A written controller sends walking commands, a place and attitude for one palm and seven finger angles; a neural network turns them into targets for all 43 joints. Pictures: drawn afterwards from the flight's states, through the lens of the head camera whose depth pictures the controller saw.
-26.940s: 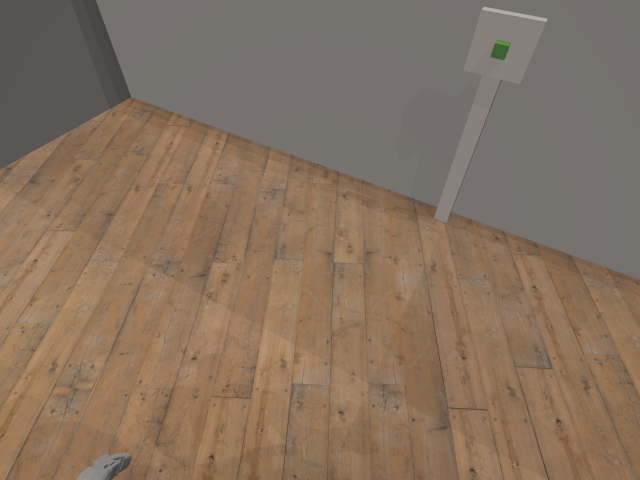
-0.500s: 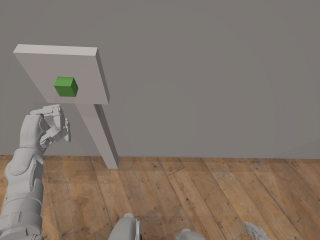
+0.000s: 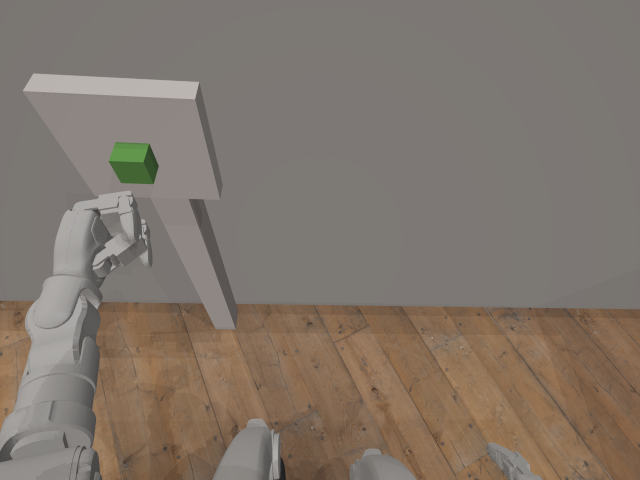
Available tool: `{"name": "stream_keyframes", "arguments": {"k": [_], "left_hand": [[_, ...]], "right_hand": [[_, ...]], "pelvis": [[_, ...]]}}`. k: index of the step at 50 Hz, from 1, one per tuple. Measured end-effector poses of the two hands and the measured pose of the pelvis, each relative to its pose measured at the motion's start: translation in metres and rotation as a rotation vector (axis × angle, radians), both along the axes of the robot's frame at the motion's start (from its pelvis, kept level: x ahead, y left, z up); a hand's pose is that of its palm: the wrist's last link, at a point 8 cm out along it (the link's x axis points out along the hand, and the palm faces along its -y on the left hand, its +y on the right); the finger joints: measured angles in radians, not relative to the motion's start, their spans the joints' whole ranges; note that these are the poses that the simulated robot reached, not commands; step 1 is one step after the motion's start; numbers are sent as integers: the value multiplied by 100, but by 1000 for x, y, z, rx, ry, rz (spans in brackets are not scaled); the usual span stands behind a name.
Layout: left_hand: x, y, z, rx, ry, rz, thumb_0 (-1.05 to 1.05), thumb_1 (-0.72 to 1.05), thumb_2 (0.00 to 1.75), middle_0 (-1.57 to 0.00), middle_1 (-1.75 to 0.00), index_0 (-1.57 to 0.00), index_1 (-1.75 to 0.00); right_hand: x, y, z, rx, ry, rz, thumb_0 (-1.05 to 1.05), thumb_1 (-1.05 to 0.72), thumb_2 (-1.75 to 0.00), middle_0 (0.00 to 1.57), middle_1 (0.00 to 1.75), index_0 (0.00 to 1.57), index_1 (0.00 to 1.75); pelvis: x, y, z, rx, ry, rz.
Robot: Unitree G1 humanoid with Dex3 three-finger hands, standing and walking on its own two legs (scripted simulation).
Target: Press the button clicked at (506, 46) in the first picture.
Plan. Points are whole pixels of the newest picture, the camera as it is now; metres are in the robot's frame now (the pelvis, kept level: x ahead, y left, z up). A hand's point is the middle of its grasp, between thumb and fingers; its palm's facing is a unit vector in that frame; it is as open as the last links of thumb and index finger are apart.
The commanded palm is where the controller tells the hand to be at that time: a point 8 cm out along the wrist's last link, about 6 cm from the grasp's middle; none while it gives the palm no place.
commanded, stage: aim a knuckle at the button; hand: left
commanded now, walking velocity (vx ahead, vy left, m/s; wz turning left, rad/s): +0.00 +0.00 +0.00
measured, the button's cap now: (135, 161) +0.48 +0.25 +0.08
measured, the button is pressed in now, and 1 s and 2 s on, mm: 0 0 7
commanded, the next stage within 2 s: press the button with the knuckle in 0.26 s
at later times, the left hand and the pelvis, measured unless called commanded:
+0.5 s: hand (147, 243) +0.39 +0.22 +0.04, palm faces +0.03 -1.00 -0.02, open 3.1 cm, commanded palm +0.37 +0.27 +0.05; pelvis +0.01 -0.01 +0.00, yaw +0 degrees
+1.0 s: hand (150, 216) +0.42 +0.22 +0.05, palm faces +0.03 -1.00 -0.02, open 3.1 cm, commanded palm +0.40 +0.27 +0.05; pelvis +0.00 -0.01 -0.01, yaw +0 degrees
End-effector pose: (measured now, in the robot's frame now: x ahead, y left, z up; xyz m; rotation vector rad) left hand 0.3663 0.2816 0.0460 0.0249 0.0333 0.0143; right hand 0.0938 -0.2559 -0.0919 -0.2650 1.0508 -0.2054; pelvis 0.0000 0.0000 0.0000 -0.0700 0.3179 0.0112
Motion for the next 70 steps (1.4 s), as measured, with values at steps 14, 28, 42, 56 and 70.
{"name": "stream_keyframes", "arguments": {"k": [14, 28, 42, 56, 70], "left_hand": [[-10, -1, -4, 18, -25, 16, 1, 90, 90, -130, -150, -130, -150], [1, -9, -2, 6, -14, 19, 1, 90, 90, -130, -150, -130, -150], [25, -7, 3, 11, -22, 18, 1, 90, 90, -130, -150, -130, -150], [38, -2, 1, -2, -26, 4, 1, 90, 90, -130, -150, -139, -150], [52, 1, 1, -5, -30, 2, 1, 90, 90, -130, -150, -152, -150]], "right_hand": [[4, -6, -1, -10, 20, -6, 0, -90, -90, 20, 30, 21, 30], [18, -8, -1, 1, -22, 15, 0, -90, -90, 20, 30, 21, 30], [-15, -19, -12, -8, 78, -29, 0, -90, -90, 20, 30, 21, 30], [-40, -24, -15, -24, 141, -62, 0, -90, -90, 20, 30, 21, 30], [-57, -19, -22, -40, 172, -51, 0, -90, -90, 20, 30, 21, 30]], "pelvis": [[6, -2, 0, 0, 2, 1], [5, -8, -1, 7, 4, 2], [2, -14, -6, 5, 18, -1], [-2, -14, -11, 1, 32, -5], [-16, -11, -19, -14, 51, 3]]}}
